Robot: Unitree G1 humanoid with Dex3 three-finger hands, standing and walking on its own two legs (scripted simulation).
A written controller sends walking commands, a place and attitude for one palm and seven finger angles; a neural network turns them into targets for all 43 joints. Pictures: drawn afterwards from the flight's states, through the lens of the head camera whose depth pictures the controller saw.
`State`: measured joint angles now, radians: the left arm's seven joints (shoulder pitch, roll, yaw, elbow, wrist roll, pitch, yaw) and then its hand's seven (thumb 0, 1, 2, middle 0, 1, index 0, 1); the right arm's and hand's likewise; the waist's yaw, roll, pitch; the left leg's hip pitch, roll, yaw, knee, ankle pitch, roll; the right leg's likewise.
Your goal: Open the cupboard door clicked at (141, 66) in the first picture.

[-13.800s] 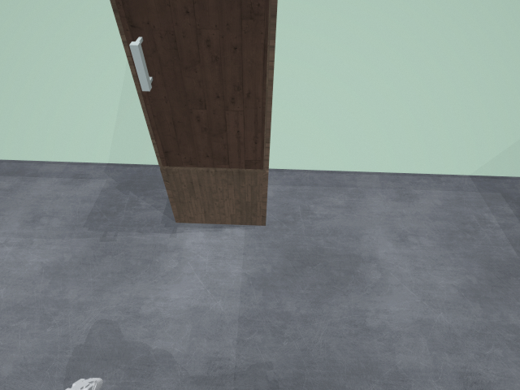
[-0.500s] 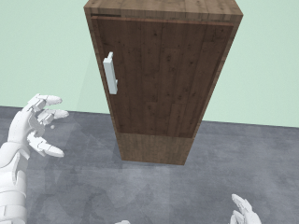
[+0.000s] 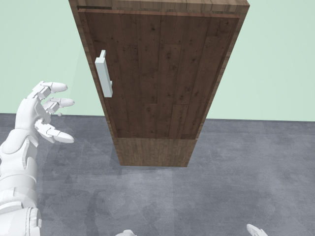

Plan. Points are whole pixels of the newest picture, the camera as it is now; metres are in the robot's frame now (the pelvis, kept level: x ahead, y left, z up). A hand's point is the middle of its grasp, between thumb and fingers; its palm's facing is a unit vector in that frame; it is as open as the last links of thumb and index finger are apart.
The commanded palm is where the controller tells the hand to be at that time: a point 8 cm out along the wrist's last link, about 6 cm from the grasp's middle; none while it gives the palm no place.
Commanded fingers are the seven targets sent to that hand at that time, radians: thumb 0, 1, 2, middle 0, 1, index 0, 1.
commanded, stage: move the hooked fingers beside the handle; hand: left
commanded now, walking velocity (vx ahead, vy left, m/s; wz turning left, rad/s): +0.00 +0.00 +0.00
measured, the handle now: (105, 74) +0.55 +0.17 +0.08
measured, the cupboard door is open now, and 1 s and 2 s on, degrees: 0 0 0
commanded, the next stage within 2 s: slide the fingers in behind the handle in 1.64 s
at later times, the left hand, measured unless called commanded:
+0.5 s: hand (76, 93) +0.46 +0.23 +0.09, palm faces -0.01 -1.00 -0.01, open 14.0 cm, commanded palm +0.44 +0.28 +0.09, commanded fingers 0.00 -0.50 0.30 -0.30 -1.20 -0.30 -1.20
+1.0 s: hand (86, 79) +0.51 +0.22 +0.09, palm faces +0.01 -1.00 -0.01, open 14.0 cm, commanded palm +0.48 +0.27 +0.08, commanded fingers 0.00 -0.50 0.30 -0.30 -1.20 -0.30 -1.20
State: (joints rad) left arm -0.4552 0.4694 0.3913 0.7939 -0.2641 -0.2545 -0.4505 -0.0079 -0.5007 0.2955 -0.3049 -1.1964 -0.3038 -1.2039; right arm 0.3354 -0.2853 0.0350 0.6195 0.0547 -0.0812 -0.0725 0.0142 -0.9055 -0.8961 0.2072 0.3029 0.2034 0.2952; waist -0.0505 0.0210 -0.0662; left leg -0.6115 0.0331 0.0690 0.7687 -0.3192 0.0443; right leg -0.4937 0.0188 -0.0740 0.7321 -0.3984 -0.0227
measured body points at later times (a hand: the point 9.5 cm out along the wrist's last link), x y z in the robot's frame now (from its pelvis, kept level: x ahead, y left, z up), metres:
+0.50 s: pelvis +0.00 +0.01 -0.01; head +0.08 +0.02 +0.43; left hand +0.45 +0.29 +0.10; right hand +0.04 -0.27 -0.12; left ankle +0.04 +0.09 -0.71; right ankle -0.02 -0.11 -0.71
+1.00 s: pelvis +0.00 +0.00 -0.02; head +0.11 +0.01 +0.42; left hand +0.51 +0.27 +0.10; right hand -0.02 -0.27 -0.12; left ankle +0.04 +0.09 -0.71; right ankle -0.02 -0.11 -0.71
